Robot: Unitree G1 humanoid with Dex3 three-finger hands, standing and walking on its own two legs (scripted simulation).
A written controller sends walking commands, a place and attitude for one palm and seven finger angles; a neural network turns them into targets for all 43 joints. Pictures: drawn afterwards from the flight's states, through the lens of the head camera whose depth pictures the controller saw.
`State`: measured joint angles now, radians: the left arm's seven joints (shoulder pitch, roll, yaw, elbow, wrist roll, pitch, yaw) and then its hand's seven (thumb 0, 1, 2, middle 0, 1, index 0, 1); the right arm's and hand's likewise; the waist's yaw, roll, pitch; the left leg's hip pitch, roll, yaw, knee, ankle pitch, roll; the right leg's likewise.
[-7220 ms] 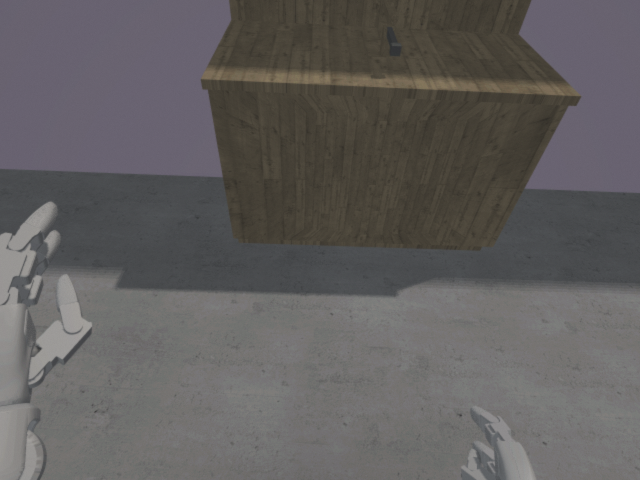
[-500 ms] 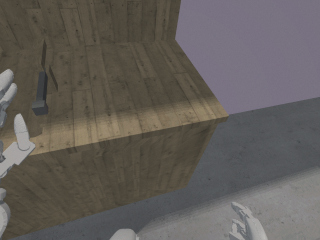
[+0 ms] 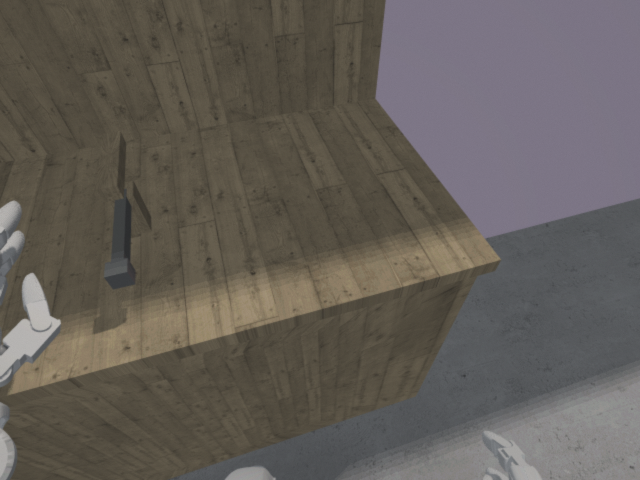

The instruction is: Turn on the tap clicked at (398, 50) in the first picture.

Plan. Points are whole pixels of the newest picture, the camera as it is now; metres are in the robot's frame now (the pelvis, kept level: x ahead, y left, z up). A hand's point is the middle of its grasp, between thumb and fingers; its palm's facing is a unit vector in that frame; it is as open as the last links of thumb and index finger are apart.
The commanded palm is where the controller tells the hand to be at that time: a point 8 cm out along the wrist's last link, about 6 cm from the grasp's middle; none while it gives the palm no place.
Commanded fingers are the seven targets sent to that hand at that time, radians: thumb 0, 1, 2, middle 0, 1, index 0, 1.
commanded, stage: come to a stop and stand still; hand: left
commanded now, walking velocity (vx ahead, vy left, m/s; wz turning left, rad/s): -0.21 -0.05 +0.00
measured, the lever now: (120, 273) +0.34 +0.30 +0.06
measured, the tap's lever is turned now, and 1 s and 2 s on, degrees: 0 0 0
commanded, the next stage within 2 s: look again from close up in 1.10 s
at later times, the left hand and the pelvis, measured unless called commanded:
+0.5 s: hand (26, 274) +0.26 +0.31 +0.17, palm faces +0.49 -0.75 -0.44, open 7.4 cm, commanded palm +0.18 +0.29 +0.17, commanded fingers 0.00 0.90 0.90 -0.20 -0.30 -0.20 -0.30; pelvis +0.02 +0.02 +0.00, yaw -1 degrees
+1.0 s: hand out of the picture +0.21 +0.33 +0.16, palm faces +0.47 -0.85 -0.25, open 7.4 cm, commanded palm +0.16 +0.35 +0.17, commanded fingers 0.00 0.90 0.90 -0.20 -0.30 -0.20 -0.30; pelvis -0.01 +0.07 +0.00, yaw -1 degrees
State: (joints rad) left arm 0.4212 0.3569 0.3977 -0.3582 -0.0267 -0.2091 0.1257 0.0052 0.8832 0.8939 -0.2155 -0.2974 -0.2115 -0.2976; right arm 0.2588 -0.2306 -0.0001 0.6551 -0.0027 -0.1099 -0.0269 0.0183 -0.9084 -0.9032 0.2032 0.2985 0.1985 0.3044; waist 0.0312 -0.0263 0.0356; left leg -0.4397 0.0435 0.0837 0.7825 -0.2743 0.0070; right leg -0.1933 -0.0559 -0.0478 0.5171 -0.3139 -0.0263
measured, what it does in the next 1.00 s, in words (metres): steps on the spot: left foot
